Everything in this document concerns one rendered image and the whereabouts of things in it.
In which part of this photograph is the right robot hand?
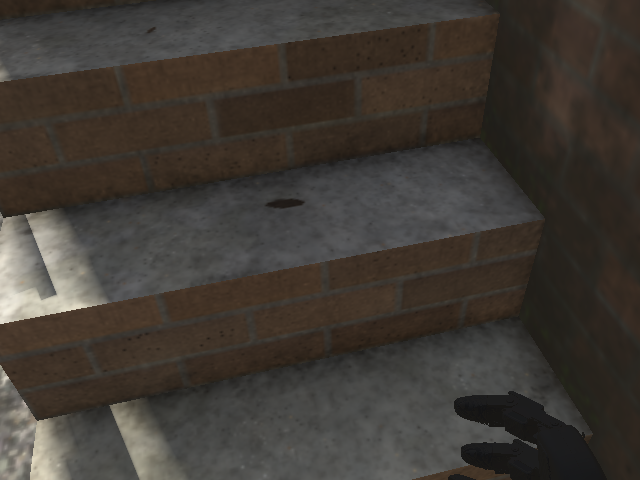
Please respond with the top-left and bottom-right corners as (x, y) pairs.
(448, 391), (607, 480)

